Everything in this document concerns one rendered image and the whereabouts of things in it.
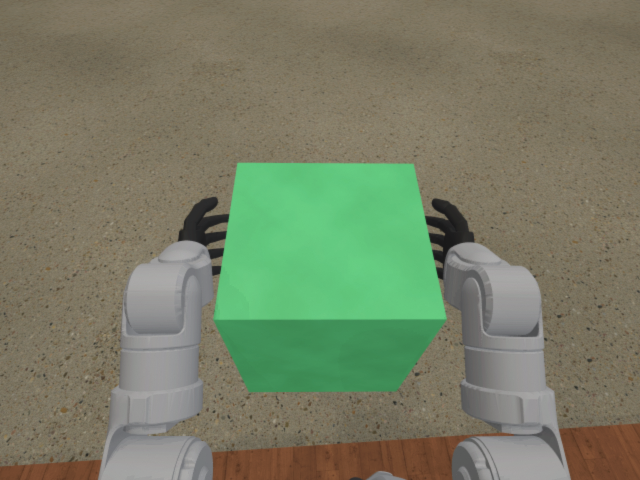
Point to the left robot forearm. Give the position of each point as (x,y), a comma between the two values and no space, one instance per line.
(160,332)

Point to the carton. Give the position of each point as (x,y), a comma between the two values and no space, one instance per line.
(328,281)

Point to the robot right upper arm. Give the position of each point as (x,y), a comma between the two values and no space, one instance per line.
(506,458)

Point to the right robot forearm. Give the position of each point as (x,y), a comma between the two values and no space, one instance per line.
(502,330)

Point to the robot left upper arm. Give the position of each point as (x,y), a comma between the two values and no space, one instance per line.
(160,458)

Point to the right robot hand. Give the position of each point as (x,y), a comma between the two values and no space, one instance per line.
(455,229)

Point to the left robot hand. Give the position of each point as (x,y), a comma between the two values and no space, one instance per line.
(196,224)

